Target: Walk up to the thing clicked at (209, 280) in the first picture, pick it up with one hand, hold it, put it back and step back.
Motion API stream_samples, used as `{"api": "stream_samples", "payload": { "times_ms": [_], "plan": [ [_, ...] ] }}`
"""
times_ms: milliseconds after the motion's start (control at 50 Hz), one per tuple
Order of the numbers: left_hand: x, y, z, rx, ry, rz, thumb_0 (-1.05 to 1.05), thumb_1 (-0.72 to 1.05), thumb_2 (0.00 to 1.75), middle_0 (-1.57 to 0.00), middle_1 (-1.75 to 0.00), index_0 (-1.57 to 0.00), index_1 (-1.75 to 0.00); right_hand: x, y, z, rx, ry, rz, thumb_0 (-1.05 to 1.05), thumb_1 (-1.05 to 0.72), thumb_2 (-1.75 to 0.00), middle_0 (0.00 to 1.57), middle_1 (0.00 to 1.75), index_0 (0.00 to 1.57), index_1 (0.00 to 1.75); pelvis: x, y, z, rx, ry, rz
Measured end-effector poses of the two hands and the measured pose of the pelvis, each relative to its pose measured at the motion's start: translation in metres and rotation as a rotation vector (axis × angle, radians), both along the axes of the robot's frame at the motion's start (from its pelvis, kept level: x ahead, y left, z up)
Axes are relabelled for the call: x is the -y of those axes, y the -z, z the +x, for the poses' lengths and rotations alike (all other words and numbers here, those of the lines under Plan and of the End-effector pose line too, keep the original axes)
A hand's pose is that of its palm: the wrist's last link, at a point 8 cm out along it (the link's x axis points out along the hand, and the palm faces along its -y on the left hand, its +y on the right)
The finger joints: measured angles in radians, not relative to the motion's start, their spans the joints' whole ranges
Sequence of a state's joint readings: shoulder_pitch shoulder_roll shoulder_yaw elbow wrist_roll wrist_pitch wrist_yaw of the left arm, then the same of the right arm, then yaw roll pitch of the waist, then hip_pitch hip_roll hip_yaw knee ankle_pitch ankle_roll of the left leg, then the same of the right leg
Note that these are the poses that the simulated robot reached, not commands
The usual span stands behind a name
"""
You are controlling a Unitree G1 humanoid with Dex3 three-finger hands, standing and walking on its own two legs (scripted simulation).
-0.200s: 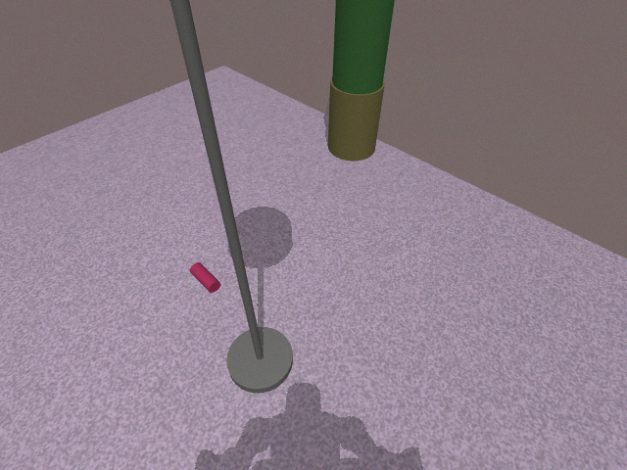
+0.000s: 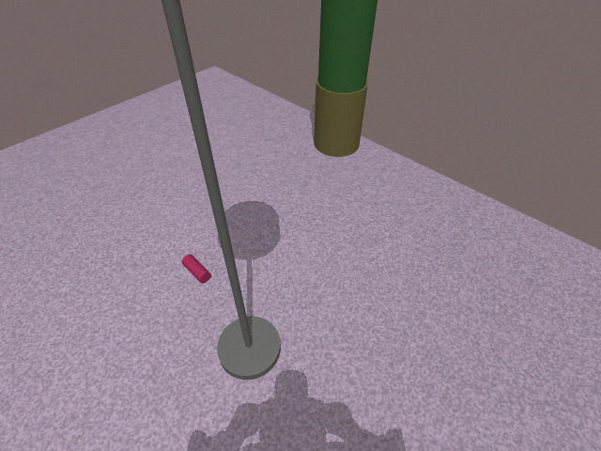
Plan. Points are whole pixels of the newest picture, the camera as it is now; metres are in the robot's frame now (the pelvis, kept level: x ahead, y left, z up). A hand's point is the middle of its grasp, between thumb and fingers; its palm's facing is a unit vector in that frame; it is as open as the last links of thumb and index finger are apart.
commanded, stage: stand
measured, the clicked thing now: (196, 268) +0.97 +0.43 -0.76
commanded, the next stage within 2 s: walk up in 0.92 s
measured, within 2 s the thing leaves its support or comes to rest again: neither
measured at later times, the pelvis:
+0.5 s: pelvis +0.01 +0.00 +0.00, yaw +0 degrees
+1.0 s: pelvis +0.00 -0.01 +0.00, yaw +5 degrees
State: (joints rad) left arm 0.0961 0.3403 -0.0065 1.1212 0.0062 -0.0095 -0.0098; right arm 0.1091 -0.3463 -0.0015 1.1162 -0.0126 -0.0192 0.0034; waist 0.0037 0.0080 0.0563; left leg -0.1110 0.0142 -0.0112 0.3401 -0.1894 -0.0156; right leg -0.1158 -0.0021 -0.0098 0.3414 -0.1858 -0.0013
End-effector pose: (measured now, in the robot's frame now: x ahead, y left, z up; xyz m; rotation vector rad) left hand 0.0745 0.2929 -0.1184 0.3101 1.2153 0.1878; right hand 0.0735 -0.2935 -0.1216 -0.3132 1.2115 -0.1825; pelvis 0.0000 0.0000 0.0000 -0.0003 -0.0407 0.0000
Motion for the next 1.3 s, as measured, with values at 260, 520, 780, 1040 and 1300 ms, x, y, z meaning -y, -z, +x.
{"api": "stream_samples", "payload": {
  "times_ms": [260, 520, 780, 1040, 1300],
  "plan": [
    [0.000, -0.001, -0.001, -0.013, -0.002, 0.006, 0.01, 0.91, 0.90, -0.21, -0.30, -0.20, -0.30, 0.002, 0.001, -0.002, -0.017, 0.002, 0.001, 0.01, -0.90, -0.89, 0.21, 0.30, 0.20, 0.30, 0.001, 0.000, 0.002, -0.006, 0.000, -0.001],
    [0.000, 0.001, 0.000, -0.024, -0.010, 0.002, 0.01, 0.91, 0.90, -0.21, -0.30, -0.20, -0.30, 0.003, 0.001, -0.001, -0.031, 0.002, -0.004, 0.01, -0.90, -0.89, 0.21, 0.30, 0.20, 0.30, 0.002, -0.001, 0.007, -0.008, -0.002, -0.001],
    [-0.001, -0.001, 0.005, -0.012, -0.007, 0.005, 0.01, 0.91, 0.90, -0.21, -0.30, -0.20, -0.30, 0.003, -0.001, 0.007, -0.014, -0.004, -0.006, 0.01, -0.90, -0.89, 0.21, 0.30, 0.20, 0.30, 0.002, -0.001, 0.009, -0.008, -0.002, -0.002],
    [-0.012, -0.002, 0.010, 0.077, -0.118, 0.020, 0.01, 0.90, 0.90, -0.21, -0.30, -0.21, -0.30, 0.016, 0.000, -0.002, -0.089, -0.092, -0.034, 0.01, -0.90, -0.89, 0.21, 0.30, 0.20, 0.30, 0.017, 0.005, -0.005, -0.029, -0.154, 0.010],
    [0.023, -0.016, -0.085, 0.099, -0.340, 0.076, 0.01, 0.91, 0.90, -0.21, -0.30, -0.20, -0.30, 0.046, -0.007, 0.095, -0.033, -0.396, -0.066, 0.01, -0.90, -0.89, 0.21, 0.30, 0.20, 0.29, 0.061, 0.008, -0.005, -0.025, -0.386, 0.028]
  ]
}}
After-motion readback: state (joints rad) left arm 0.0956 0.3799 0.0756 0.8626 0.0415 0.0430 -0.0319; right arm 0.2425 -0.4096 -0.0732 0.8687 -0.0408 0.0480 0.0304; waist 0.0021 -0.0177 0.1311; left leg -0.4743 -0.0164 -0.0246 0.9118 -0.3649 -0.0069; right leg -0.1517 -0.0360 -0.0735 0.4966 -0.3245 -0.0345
